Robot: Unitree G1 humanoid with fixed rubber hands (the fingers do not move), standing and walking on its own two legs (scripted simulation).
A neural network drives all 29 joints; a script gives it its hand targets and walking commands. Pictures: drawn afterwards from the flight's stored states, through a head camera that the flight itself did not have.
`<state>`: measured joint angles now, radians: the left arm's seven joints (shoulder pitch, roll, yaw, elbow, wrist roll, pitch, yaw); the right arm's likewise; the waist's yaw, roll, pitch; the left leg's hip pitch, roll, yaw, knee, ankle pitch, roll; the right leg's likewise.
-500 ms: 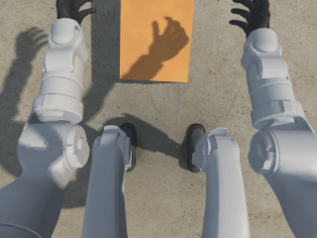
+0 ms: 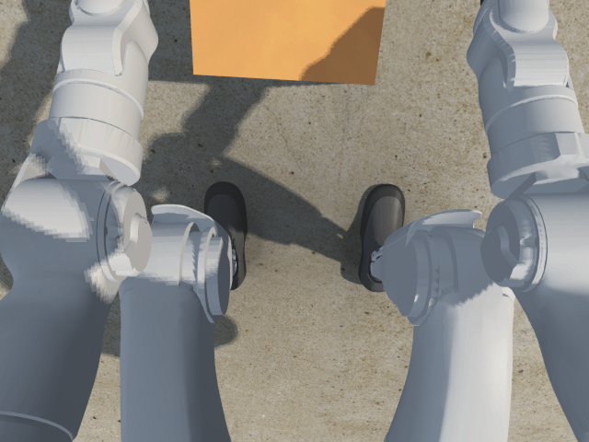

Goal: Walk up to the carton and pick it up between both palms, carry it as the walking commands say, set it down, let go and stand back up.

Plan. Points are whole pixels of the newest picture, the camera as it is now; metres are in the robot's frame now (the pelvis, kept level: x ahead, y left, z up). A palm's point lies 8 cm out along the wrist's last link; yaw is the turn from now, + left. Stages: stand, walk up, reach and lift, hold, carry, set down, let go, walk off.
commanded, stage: reach and lift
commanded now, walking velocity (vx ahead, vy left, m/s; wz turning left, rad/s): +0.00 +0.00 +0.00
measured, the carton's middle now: out of the picture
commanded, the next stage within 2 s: none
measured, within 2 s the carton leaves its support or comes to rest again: leaves its support in 1.92 s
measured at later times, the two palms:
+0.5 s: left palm out of the picture +0.54 +0.18 -0.26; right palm out of the picture +0.54 -0.19 -0.26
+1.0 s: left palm out of the picture +0.54 +0.17 -0.26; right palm out of the picture +0.54 -0.16 -0.26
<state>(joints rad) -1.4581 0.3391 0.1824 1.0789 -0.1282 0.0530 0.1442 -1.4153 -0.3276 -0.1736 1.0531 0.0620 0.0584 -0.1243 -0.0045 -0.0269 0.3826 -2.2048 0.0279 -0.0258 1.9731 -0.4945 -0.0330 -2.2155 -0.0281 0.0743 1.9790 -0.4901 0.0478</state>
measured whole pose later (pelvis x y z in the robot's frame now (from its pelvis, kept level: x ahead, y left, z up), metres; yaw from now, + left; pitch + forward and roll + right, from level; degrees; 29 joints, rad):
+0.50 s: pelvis -0.01 +0.00 -0.04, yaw +0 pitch +38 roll +1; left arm -1.58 0.40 0.13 1.20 -0.16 0.03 0.11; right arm -1.55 -0.40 -0.10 1.17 0.11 0.04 -0.09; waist -0.01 -0.02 0.49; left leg -2.27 0.02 -0.04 2.10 -0.50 -0.04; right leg -2.28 -0.02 0.08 2.10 -0.49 0.05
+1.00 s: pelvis -0.01 +0.00 -0.04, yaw +0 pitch +38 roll +1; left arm -1.59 0.37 0.09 1.20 -0.17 0.03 0.08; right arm -1.58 -0.36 -0.06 1.17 0.14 0.04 -0.03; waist 0.01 -0.02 0.49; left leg -2.27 0.02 -0.04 2.10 -0.50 -0.04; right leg -2.28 -0.02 0.08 2.10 -0.49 0.06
